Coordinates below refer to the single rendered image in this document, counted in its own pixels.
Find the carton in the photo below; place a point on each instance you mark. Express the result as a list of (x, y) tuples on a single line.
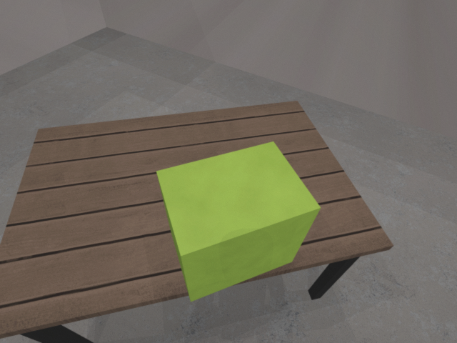
[(235, 216)]

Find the table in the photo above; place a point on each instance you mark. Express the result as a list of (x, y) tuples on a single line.
[(88, 233)]

